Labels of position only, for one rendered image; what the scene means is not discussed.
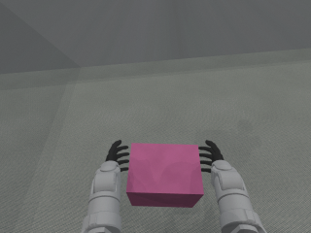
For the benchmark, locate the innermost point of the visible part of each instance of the right robot forearm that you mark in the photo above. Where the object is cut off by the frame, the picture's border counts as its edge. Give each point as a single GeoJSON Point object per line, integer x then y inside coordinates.
{"type": "Point", "coordinates": [236, 211]}

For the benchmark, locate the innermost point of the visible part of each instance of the right robot hand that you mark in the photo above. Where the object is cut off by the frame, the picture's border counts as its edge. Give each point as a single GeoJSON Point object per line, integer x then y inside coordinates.
{"type": "Point", "coordinates": [216, 155]}

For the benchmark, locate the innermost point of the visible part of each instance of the left robot forearm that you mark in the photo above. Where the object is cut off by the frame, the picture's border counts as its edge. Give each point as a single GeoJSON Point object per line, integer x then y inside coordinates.
{"type": "Point", "coordinates": [103, 211]}

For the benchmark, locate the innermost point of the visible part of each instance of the left robot hand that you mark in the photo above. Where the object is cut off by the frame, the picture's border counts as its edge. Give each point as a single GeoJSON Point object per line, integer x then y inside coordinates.
{"type": "Point", "coordinates": [113, 156]}

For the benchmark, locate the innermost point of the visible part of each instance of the carton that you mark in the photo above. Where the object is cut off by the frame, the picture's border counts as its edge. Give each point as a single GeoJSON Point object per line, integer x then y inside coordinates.
{"type": "Point", "coordinates": [164, 175]}

